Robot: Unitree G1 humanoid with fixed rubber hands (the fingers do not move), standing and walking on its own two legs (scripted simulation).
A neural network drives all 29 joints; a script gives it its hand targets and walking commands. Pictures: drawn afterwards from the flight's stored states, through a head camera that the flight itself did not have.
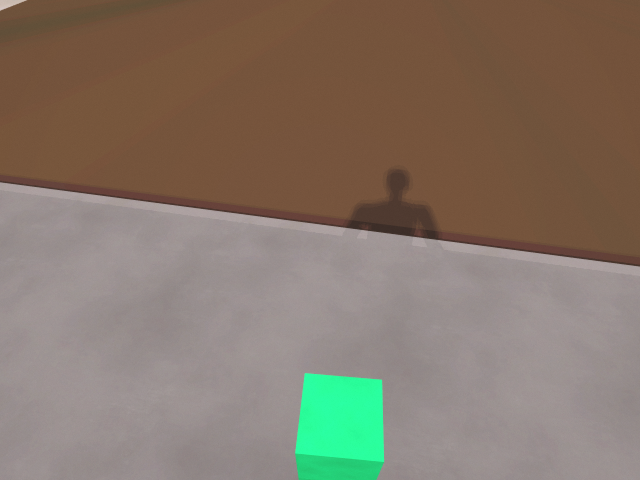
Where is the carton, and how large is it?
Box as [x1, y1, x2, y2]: [295, 373, 383, 479]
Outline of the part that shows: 305,373 295,451 299,479 376,479 383,463 381,380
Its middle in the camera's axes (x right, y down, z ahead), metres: +0.05 +0.52 +1.07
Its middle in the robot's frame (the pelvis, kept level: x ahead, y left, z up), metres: +0.42 -0.04 -0.66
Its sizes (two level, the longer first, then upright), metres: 0.210 0.200 0.250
